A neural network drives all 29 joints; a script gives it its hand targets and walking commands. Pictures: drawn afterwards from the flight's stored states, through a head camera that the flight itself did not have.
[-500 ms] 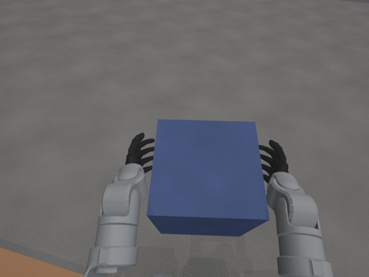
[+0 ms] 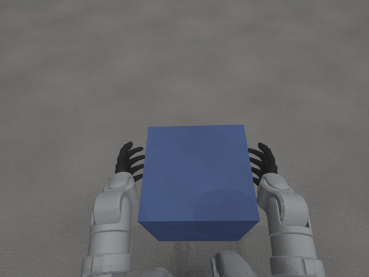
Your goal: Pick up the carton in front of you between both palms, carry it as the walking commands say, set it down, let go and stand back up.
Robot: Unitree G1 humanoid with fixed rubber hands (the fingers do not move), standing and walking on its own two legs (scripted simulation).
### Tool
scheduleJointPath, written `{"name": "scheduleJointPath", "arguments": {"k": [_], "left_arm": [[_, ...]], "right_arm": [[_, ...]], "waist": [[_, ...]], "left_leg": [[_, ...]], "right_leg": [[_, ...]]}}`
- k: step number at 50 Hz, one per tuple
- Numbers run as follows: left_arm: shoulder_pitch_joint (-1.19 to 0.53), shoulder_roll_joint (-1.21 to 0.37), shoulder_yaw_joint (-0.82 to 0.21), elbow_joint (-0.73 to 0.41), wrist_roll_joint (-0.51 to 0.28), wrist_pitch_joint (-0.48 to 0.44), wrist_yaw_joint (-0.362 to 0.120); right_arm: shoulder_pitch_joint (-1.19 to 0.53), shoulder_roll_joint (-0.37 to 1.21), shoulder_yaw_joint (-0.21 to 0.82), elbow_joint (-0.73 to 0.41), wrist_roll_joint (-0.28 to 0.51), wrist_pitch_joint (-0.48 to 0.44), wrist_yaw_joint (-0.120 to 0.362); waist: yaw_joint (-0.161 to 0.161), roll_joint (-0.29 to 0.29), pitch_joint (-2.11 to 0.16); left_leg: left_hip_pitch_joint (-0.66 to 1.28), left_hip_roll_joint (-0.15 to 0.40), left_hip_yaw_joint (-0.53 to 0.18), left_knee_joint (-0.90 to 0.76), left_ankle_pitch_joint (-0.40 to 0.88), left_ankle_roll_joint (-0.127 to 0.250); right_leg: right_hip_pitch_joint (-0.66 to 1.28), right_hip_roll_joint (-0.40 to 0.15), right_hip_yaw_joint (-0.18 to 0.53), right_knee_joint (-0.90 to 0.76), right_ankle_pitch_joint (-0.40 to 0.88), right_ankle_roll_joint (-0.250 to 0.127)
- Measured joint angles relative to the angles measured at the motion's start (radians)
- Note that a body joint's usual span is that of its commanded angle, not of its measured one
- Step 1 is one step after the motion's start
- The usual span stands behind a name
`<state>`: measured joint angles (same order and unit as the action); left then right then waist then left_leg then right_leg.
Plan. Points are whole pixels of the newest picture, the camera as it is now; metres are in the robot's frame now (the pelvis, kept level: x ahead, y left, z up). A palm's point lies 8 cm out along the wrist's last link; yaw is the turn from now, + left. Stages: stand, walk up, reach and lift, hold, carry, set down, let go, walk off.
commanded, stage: carry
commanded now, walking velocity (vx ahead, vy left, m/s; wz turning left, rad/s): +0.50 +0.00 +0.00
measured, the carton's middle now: (197, 189) +0.31 -0.02 -0.04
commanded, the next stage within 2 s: none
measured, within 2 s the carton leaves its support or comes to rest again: neither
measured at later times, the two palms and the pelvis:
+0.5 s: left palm (141, 63) +0.62 +0.12 +0.10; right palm (248, 58) +0.64 -0.18 +0.09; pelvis +0.34 -0.05 +0.04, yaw +3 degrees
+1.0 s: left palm (137, 10) +0.87 +0.15 +0.12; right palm (227, 8) +0.86 -0.15 +0.13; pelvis +0.65 +0.00 +0.03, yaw +0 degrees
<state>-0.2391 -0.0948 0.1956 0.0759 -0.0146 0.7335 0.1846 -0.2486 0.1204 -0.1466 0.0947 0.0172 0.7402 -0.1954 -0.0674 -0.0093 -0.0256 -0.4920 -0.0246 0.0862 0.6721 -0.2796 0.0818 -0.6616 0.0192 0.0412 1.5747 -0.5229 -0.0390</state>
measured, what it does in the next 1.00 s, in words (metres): walks ahead: right foot, then left foot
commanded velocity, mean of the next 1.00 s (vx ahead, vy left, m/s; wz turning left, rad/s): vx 0.50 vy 0.00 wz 0.00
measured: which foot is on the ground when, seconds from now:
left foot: down 0.00-0.26, up 0.28-0.70, down 0.72-1.00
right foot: up 0.00-0.22, down 0.24-0.74, up 0.76-1.00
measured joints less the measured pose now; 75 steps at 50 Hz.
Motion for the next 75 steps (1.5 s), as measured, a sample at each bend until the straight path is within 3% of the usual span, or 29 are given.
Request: {"name": "scheduleJointPath", "arguments": {"k": [6,11,12,14,16,18,26,31,35,37,39,42,45,51,58,60,62,64,66,69,75], "left_arm": [[0.067,-0.029,-0.007,-0.036,0.031,-0.057,-0.028],[0.077,-0.024,-0.006,-0.020,0.057,-0.076,-0.041],[0.065,-0.023,-0.009,-0.011,0.055,-0.074,-0.043],[0.027,-0.030,-0.017,0.022,0.047,-0.075,-0.039],[0.010,-0.027,-0.035,0.026,0.038,-0.057,-0.032],[0.018,-0.027,-0.040,0.004,0.031,-0.031,-0.030],[0.092,-0.038,-0.039,-0.164,0.016,0.078,-0.041],[0.159,-0.032,-0.089,-0.295,0.014,0.170,-0.050],[0.233,-0.033,-0.129,-0.431,0.026,0.256,-0.050],[0.265,-0.034,-0.127,-0.490,0.029,0.295,-0.050],[0.294,-0.037,-0.125,-0.524,0.034,0.338,-0.050],[0.319,-0.040,-0.143,-0.557,0.043,0.385,-0.050],[0.328,-0.041,-0.157,-0.578,0.053,0.401,-0.055],[0.325,-0.041,-0.158,-0.609,0.067,0.421,-0.062],[0.315,-0.039,-0.150,-0.635,0.061,0.446,-0.060],[0.294,-0.037,-0.152,-0.618,0.057,0.443,-0.059],[0.264,-0.035,-0.156,-0.566,0.057,0.435,-0.058],[0.261,-0.035,-0.155,-0.547,0.055,0.432,-0.058],[0.279,-0.037,-0.151,-0.559,0.053,0.425,-0.059],[0.306,-0.040,-0.147,-0.587,0.055,0.406,-0.066],[0.317,-0.041,-0.154,-0.635,0.051,0.394,-0.081]], "right_arm": [[0.062,0.001,0.014,-0.031,0.025,-0.051,0.001],[0.061,0.010,0.020,-0.014,-0.005,-0.060,0.008],[0.059,0.006,0.017,-0.017,-0.012,-0.058,0.011],[0.033,-0.028,0.013,-0.007,-0.012,-0.049,0.025],[0.018,-0.050,0.010,-0.002,-0.011,-0.033,0.027],[0.013,-0.044,0.000,-0.011,-0.017,-0.011,0.023],[0.079,0.010,0.006,-0.165,-0.048,0.084,0.042],[0.180,0.006,0.049,-0.330,-0.044,0.176,0.052],[0.252,0.007,0.076,-0.461,-0.036,0.257,0.050],[0.270,0.009,0.098,-0.489,-0.035,0.285,0.050],[0.288,0.010,0.112,-0.502,-0.036,0.318,0.050],[0.326,0.015,0.112,-0.545,-0.036,0.362,0.050],[0.340,0.016,0.109,-0.579,-0.037,0.384,0.051],[0.322,0.014,0.115,-0.599,-0.041,0.410,0.053],[0.306,0.012,0.123,-0.623,-0.052,0.439,0.055],[0.293,0.010,0.114,-0.625,-0.057,0.444,0.055],[0.277,0.009,0.093,-0.602,-0.060,0.449,0.055],[0.274,0.009,0.090,-0.591,-0.063,0.453,0.055],[0.282,0.009,0.101,-0.596,-0.066,0.449,0.055],[0.295,0.011,0.120,-0.607,-0.074,0.430,0.060],[0.311,0.013,0.131,-0.659,-0.080,0.415,0.065]], "waist": [[-0.018,-0.019,0.034],[0.017,0.010,-0.014],[0.027,0.013,-0.025],[0.058,0.039,-0.031],[0.079,0.031,-0.031],[0.087,0.015,-0.034],[0.092,-0.009,-0.068],[0.079,0.000,-0.100],[0.075,-0.008,-0.121],[0.068,-0.035,-0.129],[0.052,-0.033,-0.128],[0.036,-0.008,-0.116],[0.027,0.006,-0.119],[0.035,0.011,-0.141],[0.048,0.018,-0.131],[0.053,0.041,-0.119],[0.069,0.059,-0.100],[0.077,0.049,-0.073],[0.083,0.039,-0.054],[0.091,0.025,-0.041],[0.080,0.023,-0.045]], "left_leg": [[0.157,-0.003,-0.006,-0.035,-0.119,-0.031],[0.332,0.027,-0.013,-0.074,-0.225,-0.067],[0.343,0.038,-0.009,-0.023,-0.248,-0.073],[0.271,0.058,-0.038,0.201,-0.211,-0.083],[0.165,0.037,-0.061,0.417,-0.195,-0.076],[0.078,0.032,-0.048,0.480,-0.155,-0.069],[-0.057,0.072,0.005,0.081,-0.001,-0.098],[-0.037,0.085,0.049,-0.132,0.137,-0.103],[0.053,0.071,0.111,-0.253,0.157,-0.089],[0.072,0.056,0.135,-0.217,0.182,-0.045],[0.087,0.058,0.143,-0.174,0.122,-0.016],[0.168,0.064,0.134,-0.236,0.096,-0.026],[0.261,0.063,0.124,-0.329,0.093,-0.031],[0.425,0.064,0.108,-0.449,0.053,-0.057],[0.587,0.081,0.095,-0.426,-0.105,-0.122],[0.573,0.118,0.090,-0.277,-0.206,-0.138],[0.430,0.146,0.036,0.064,-0.195,-0.127],[0.260,0.120,-0.024,0.363,-0.165,-0.102],[0.127,0.115,-0.030,0.478,-0.099,-0.083],[0.003,0.124,-0.009,0.410,-0.026,-0.080],[-0.063,0.115,0.032,0.075,0.083,-0.100]], "right_leg": [[-0.138,-0.089,-0.035,-0.544,0.253,0.019],[0.034,-0.052,-0.126,-0.991,0.459,0.008],[0.084,-0.042,-0.141,-1.036,0.491,-0.010],[0.096,-0.027,-0.164,-0.968,0.431,-0.037],[0.138,-0.029,-0.167,-0.976,0.367,-0.040],[0.202,-0.035,-0.162,-1.045,0.366,-0.024],[0.457,-0.050,-0.136,-1.299,0.355,-0.016],[0.590,-0.042,-0.135,-1.343,0.276,0.009],[0.661,-0.047,-0.122,-1.263,0.146,0.039],[0.596,-0.082,-0.124,-1.040,0.079,0.048],[0.448,-0.078,-0.100,-0.711,0.078,0.039],[0.263,-0.074,-0.113,-0.471,0.138,0.022],[0.155,-0.096,-0.128,-0.549,0.232,0.030],[0.070,-0.126,-0.157,-0.874,0.403,0.056],[0.130,-0.101,-0.230,-1.071,0.462,0.030],[0.178,-0.074,-0.259,-1.087,0.467,-0.004],[0.171,-0.067,-0.275,-1.007,0.407,-0.041],[0.209,-0.070,-0.275,-1.026,0.363,-0.047],[0.267,-0.069,-0.273,-1.093,0.368,-0.035],[0.357,-0.066,-0.263,-1.195,0.374,-0.035],[0.500,-0.066,-0.242,-1.285,0.333,-0.010]]}}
